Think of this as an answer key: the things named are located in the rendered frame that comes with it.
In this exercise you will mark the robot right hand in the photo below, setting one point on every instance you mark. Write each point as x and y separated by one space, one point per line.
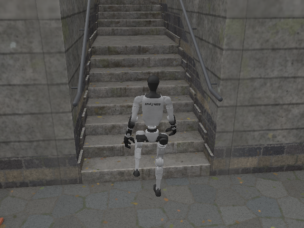
169 129

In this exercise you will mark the robot left hand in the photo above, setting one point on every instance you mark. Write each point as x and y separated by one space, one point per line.
126 142

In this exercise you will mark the humanoid robot torso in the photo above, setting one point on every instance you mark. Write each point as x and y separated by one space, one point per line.
152 110

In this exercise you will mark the robot head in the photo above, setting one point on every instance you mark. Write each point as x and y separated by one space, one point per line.
153 82

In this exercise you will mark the robot left upper arm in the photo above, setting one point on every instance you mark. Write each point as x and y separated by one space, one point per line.
135 108

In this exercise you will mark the robot right upper arm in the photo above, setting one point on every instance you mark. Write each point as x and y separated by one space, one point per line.
169 107

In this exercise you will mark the left robot forearm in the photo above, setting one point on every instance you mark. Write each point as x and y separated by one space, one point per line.
129 128

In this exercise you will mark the right robot forearm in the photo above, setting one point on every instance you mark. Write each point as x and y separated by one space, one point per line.
173 124

